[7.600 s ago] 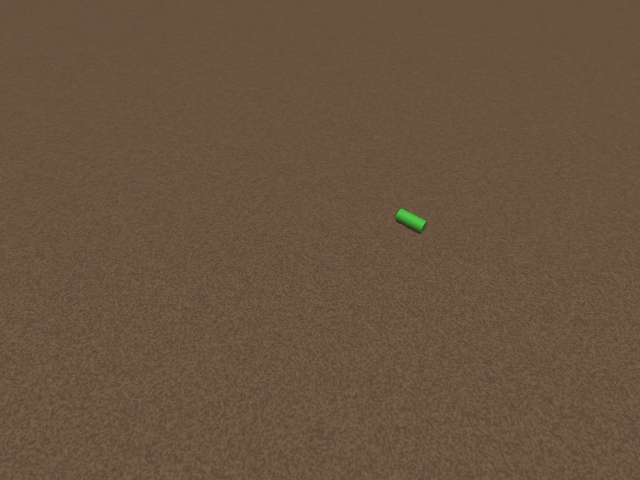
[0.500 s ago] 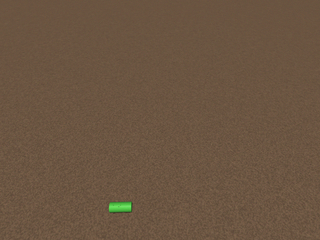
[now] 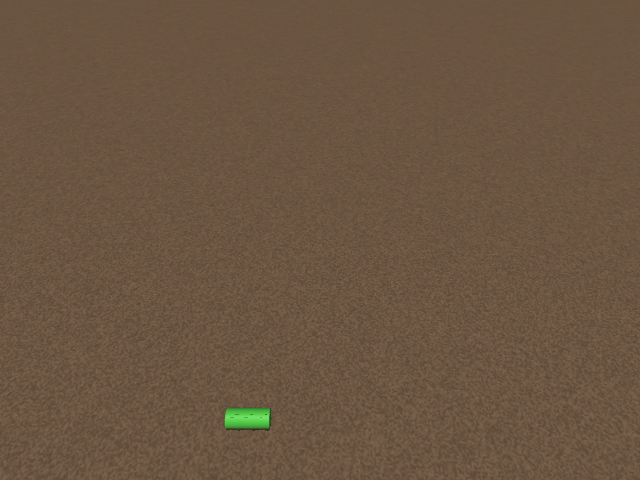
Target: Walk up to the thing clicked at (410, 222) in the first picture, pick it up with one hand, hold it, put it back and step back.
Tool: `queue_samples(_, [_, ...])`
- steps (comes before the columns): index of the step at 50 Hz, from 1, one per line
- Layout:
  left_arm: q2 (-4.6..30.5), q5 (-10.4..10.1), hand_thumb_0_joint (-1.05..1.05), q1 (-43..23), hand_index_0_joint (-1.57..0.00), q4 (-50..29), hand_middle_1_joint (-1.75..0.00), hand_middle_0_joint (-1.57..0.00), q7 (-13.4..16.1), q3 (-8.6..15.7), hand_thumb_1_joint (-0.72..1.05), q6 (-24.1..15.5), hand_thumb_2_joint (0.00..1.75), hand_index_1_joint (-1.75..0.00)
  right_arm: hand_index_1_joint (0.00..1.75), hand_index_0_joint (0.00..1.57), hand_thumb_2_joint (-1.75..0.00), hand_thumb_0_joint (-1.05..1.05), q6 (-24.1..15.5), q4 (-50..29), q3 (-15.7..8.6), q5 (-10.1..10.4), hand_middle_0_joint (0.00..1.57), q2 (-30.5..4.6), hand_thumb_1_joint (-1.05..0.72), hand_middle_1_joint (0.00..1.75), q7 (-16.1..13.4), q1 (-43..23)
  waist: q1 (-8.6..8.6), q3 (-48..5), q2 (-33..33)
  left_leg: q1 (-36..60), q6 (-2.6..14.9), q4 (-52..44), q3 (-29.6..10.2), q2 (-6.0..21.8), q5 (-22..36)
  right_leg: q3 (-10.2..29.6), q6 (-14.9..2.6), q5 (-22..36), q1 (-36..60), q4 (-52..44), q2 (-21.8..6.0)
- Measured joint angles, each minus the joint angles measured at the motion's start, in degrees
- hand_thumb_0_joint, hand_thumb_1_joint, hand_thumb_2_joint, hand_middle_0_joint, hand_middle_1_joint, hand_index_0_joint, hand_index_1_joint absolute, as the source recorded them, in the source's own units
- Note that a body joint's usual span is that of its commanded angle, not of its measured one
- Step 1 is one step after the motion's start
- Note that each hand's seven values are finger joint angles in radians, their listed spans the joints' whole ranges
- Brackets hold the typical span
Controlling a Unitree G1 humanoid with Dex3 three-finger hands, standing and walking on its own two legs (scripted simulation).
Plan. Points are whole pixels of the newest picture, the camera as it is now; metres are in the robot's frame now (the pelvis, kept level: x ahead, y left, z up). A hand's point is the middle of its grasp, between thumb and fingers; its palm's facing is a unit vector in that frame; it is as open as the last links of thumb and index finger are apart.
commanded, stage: walk up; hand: left
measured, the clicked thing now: (248, 418) +0.46 +0.19 -0.75
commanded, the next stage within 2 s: none
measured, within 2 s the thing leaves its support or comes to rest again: neither
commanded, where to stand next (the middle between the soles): +0.08 -0.02 m, yaw +0 degrees
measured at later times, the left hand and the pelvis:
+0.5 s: hand out of the picture +0.08 +0.22 -0.15, palm faces -0.03 -0.91 -0.42, open 7.3 cm; pelvis +0.02 -0.07 -0.02, yaw -1 degrees
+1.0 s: hand out of the picture +0.05 +0.29 -0.15, palm faces +0.10 -0.85 -0.53, open 7.3 cm; pelvis +0.02 -0.02 -0.03, yaw +6 degrees
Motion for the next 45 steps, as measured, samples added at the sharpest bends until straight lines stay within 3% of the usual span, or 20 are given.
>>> queue_samples(10, [0.0,0.4,0.00,1.1,-0.21,-0.2,-0.30,-0.20,-0.4,0.5,0.91,0.1,0.90,-0.30,0.30,0.21,-0.90,0.00,0.0,0.0,-0.3,-0.1,0.21,0.1,-0.91,0.30,0.2,0.7,0.29,0.1,-0.4,0.3,0.48,-0.7,0.0,-0.4,0.2,-0.1,-0.16,-0.1,0.1,-0.3,-0.4])
queue_samples(14, [2.0,1.8,0.00,3.6,-0.21,-2.5,-0.30,-0.20,-1.8,2.0,0.91,0.9,0.90,-0.30,0.30,0.21,-0.90,0.00,-1.6,-2.6,-2.1,-0.8,0.21,0.4,-0.91,0.30,0.4,4.0,0.34,-0.3,-2.5,0.0,1.76,1.2,1.6,-0.8,-2.1,1.5,-2.37,-11.0,-6.8,15.0,-0.6])
queue_samples(17, [3.6,1.9,0.01,4.9,-0.21,-3.9,-0.30,-0.20,-2.5,3.0,0.91,1.0,0.90,-0.30,0.30,0.21,-0.90,0.00,-2.1,-3.9,-3.1,-1.5,0.21,-0.5,-0.90,0.30,0.2,7.2,-0.57,0.3,-3.3,0.7,2.68,1.1,1.4,-0.4,-2.7,2.2,-3.14,-12.6,-11.9,21.5,-1.0])
queue_samples(20, [4.5,1.6,0.01,6.2,-0.21,-5.3,-0.30,-0.20,-2.9,3.6,0.91,0.3,0.90,-0.30,0.30,0.21,-0.90,0.00,-1.2,-4.3,-3.9,-2.0,0.21,-2.4,-0.90,0.30,0.2,9.4,-1.03,1.6,-2.9,1.1,1.83,2.5,1.0,0.8,-3.8,2.6,-3.13,-10.0,-14.2,18.5,-2.4])
queue_samples(22, [4.5,1.4,0.00,7.1,-0.21,-5.4,-0.30,-0.20,-2.3,3.6,0.91,-0.7,0.90,-0.30,0.30,0.21,-0.90,0.00,0.2,-4.2,-4.2,-1.7,0.21,-3.9,-0.90,0.30,0.1,10.0,-1.40,2.2,-1.5,0.1,0.80,6.6,0.0,2.3,-6.2,1.5,-1.88,-0.4,-13.1,13.4,-2.2])
queue_samples(23, [3.9,1.4,0.00,7.3,-0.21,-5.1,-0.30,-0.20,-1.7,3.6,0.91,-1.2,0.90,-0.30,0.30,0.21,-0.90,0.00,1.2,-3.9,-4.3,-1.3,0.21,-4.6,-0.90,0.30,-0.2,10.0,-1.62,2.6,0.0,-1.0,1.56,10.0,-1.8,2.9,-9.0,0.4,-1.26,1.5,-12.6,13.5,-1.2])
queue_samples(26, [1.3,1.8,0.00,7.8,-0.20,-4.8,-0.29,-0.20,-0.2,2.4,0.91,-1.5,0.90,-0.30,0.29,0.20,-0.90,0.00,3.8,-3.6,-4.3,-0.2,0.21,-5.0,-0.91,0.30,-0.6,9.3,-0.70,2.2,2.2,-5.1,2.22,20.0,-7.1,-1.3,-16.9,-0.2,-1.57,0.4,-12.1,12.7,0.1])
queue_samples(29, [-1.2,1.4,0.01,7.2,-0.21,-5.3,-0.30,-0.20,0.4,1.4,0.91,-1.6,0.90,-0.30,0.29,0.20,-0.90,0.00,4.2,-4.1,-3.8,0.6,0.20,-4.8,-0.91,0.30,-0.4,8.3,-0.43,2.8,3.9,-8.0,2.51,26.5,-7.2,-4.2,-17.4,-1.0,-2.26,1.9,-10.3,8.5,0.6])
queue_samples(33, [-2.6,0.3,0.01,6.4,-0.21,-7.7,-0.30,-0.21,2.0,0.8,0.90,-3.1,0.90,-0.30,0.29,0.20,-0.90,0.00,5.5,-6.6,-3.5,-0.8,0.20,-4.1,-0.91,0.30,0.6,7.6,-0.48,3.8,5.1,-11.4,2.82,34.3,-7.1,-6.2,-16.4,-2.5,-2.68,2.7,-9.5,6.4,0.5])
queue_samples(39, [-1.6,0.1,0.00,7.1,-0.21,-11.6,-0.30,-0.21,4.6,1.1,0.90,-4.6,0.90,-0.31,0.29,0.20,-0.90,0.00,7.4,-10.8,-4.4,-2.8,0.21,-4.6,-0.91,0.30,2.5,6.4,-0.87,4.6,6.6,-13.4,2.41,37.8,-8.4,-5.7,-13.8,-4.5,-2.22,1.1,-9.8,8.6,-0.9])
queue_samples(45, [1.5,1.0,0.00,8.2,-0.21,-14.1,-0.30,-0.21,4.9,1.7,0.90,-5.0,0.90,-0.31,0.29,0.20,-0.90,0.00,7.2,-13.0,-5.1,-1.7,0.21,-5.3,-0.91,0.30,3.1,3.9,0.50,5.7,6.3,-12.7,1.85,30.7,-6.4,-2.8,-14.4,-5.0,-0.68,-0.5,-11.4,12.6,-3.9])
